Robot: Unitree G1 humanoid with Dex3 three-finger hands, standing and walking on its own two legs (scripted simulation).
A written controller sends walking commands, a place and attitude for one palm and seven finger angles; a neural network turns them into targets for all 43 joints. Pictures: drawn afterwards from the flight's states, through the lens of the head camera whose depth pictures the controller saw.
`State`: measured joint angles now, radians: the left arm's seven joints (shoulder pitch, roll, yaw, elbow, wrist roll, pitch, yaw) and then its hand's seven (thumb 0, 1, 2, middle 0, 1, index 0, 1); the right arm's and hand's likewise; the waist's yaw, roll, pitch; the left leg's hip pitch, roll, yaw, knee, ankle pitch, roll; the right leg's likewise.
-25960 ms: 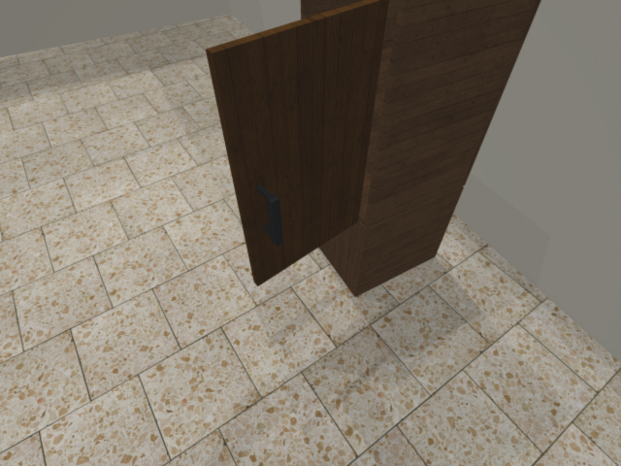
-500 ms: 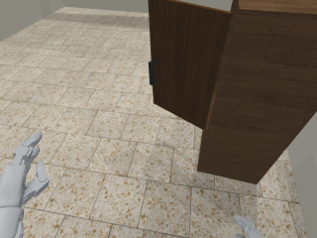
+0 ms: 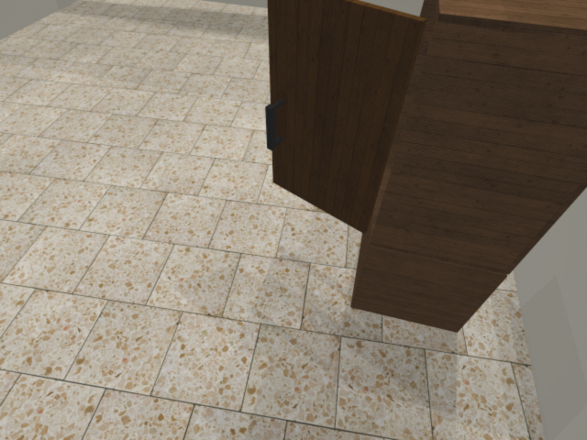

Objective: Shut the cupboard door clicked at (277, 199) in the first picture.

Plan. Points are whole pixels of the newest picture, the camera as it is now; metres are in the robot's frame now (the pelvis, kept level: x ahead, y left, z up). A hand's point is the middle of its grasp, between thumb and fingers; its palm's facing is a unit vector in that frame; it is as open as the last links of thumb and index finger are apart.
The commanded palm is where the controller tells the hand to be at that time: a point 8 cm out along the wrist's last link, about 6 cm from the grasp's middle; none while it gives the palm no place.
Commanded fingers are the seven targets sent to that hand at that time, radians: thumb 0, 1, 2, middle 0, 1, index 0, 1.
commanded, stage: let the arm hang, fingers relaxed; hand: left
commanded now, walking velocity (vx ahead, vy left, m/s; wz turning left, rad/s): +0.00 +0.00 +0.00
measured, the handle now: (275, 125) +0.90 +0.09 -0.09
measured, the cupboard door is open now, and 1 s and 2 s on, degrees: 66 66 66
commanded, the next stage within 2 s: look to check the result in 0.52 s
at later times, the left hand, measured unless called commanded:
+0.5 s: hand out of the picture -0.05 +0.13 -0.18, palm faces +0.05 -0.99 -0.11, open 7.4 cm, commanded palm none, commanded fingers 0.00 0.90 0.90 -0.20 -0.30 -0.20 -0.30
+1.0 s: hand out of the picture -0.03 +0.16 -0.18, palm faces +0.03 -0.98 -0.18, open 7.4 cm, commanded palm none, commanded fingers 0.00 0.90 0.90 -0.20 -0.30 -0.20 -0.30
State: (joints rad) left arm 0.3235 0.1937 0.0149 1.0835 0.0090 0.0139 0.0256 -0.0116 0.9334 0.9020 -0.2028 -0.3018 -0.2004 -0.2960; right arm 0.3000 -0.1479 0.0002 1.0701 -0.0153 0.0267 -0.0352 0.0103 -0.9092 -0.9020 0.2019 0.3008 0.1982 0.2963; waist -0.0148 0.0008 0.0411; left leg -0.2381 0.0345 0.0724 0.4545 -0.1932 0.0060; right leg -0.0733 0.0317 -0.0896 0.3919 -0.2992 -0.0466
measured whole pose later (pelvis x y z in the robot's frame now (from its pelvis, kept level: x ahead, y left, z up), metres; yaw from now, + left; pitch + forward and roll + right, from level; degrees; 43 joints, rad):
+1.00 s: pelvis +0.01 +0.00 +0.00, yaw -1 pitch -2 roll +0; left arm 0.36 0.12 0.00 1.15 0.01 -0.01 0.04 0.00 0.91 0.90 -0.20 -0.30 -0.20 -0.30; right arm 0.31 -0.12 0.00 1.15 -0.01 0.01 -0.04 0.01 -0.91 -0.90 0.20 0.30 0.20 0.30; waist -0.01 0.00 0.03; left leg -0.20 0.02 0.10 0.42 -0.19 0.01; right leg -0.05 0.02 -0.07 0.39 -0.30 -0.04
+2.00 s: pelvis +0.02 -0.04 -0.01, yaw +26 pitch +1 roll +2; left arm 0.18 0.22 0.05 0.85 0.03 0.02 0.03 0.01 0.91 0.90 -0.20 -0.30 -0.20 -0.30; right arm 0.17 -0.29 -0.10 0.88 -0.03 0.08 0.02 0.01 -0.91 -0.90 0.20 0.30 0.20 0.30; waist -0.03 0.04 0.10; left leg -0.55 -0.03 -0.02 1.07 -0.43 -0.05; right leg -0.23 -0.06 -0.07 0.56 -0.35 -0.01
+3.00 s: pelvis +0.10 +0.03 -0.02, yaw +65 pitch -1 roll +1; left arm 0.32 0.26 0.08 0.97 0.03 0.04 -0.02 0.01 0.91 0.90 -0.20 -0.30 -0.20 -0.30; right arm 0.17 -0.21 -0.04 0.86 -0.03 -0.02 0.02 0.01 -0.91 -0.90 0.20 0.30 0.20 0.30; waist 0.01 -0.06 0.09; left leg -0.28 0.00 0.11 0.61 -0.33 0.04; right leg -0.40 -0.15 -0.09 1.11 -0.46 0.05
